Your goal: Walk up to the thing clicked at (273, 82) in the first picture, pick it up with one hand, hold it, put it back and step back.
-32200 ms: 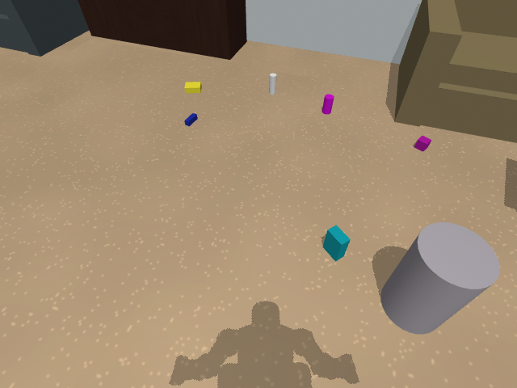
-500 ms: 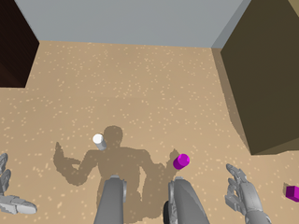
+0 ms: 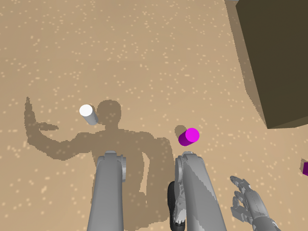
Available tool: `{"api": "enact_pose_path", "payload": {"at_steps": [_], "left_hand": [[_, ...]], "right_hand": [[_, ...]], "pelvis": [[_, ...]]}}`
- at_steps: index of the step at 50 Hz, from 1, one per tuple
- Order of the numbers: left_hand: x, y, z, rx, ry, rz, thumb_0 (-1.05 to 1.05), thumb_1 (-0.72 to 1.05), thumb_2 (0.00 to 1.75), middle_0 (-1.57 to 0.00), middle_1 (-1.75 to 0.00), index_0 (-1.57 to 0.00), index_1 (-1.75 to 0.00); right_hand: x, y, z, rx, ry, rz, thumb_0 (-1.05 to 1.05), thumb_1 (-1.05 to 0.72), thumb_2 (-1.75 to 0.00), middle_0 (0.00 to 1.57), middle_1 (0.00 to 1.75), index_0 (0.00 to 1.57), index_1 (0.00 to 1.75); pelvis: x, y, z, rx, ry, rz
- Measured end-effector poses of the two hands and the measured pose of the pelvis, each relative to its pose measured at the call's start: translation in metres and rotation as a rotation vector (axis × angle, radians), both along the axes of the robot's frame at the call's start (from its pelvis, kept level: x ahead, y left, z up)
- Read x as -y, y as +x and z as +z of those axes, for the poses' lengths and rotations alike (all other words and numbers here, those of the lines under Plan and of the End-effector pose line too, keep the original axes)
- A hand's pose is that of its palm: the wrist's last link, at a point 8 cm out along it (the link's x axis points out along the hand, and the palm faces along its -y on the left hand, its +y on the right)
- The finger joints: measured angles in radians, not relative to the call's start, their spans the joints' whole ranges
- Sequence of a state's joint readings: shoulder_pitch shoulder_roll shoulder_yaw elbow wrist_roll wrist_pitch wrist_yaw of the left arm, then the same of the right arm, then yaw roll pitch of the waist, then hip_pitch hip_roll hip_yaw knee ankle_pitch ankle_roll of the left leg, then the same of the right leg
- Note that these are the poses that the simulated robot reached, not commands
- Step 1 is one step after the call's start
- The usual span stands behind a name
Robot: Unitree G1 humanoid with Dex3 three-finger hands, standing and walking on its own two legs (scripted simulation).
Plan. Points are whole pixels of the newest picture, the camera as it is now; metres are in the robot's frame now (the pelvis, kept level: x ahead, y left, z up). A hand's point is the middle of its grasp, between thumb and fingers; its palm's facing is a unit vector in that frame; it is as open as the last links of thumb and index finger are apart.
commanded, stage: go down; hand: left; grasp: from the side
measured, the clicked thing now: (89, 115) +0.49 +0.26 -0.40
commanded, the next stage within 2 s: approach in 1.06 s
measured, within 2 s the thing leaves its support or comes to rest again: neither
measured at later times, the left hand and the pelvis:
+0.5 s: hand out of the picture +0.36 +0.44 -0.06, palm faces +0.35 -0.93 -0.10, open 17.1 cm; pelvis -0.02 +0.00 -0.07, yaw -2 degrees
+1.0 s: hand out of the picture +0.38 +0.45 -0.08, palm faces +0.34 -0.94 -0.07, open 17.0 cm; pelvis -0.02 +0.01 -0.10, yaw -3 degrees
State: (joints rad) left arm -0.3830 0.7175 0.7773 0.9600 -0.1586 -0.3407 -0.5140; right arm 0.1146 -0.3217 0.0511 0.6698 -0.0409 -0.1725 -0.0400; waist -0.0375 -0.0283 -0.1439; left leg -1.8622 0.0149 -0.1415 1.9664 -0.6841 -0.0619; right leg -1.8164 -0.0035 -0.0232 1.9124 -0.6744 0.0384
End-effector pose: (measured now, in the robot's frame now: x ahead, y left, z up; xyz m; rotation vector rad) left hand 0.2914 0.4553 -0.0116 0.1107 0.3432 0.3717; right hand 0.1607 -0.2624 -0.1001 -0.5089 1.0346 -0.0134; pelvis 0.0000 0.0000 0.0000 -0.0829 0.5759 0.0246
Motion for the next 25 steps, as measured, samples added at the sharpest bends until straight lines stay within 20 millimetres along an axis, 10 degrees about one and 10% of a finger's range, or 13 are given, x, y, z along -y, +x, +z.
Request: {"api": "enact_pose_path", "payload": {"at_steps": [25], "left_hand": [[-0.026, 0.030, -0.038, 0.166, -0.010, -0.015, -0.01, -0.42, 0.06, -0.03, -0.06, -0.04, -0.05]], "right_hand": [[0.009, -0.041, -0.060, -0.071, -0.047, 0.021, 0.01, -0.90, -0.90, 0.21, 0.30, 0.20, 0.30]], "pelvis": [[-0.003, -0.020, -0.073, 0.031, -0.023, -0.019]]}}
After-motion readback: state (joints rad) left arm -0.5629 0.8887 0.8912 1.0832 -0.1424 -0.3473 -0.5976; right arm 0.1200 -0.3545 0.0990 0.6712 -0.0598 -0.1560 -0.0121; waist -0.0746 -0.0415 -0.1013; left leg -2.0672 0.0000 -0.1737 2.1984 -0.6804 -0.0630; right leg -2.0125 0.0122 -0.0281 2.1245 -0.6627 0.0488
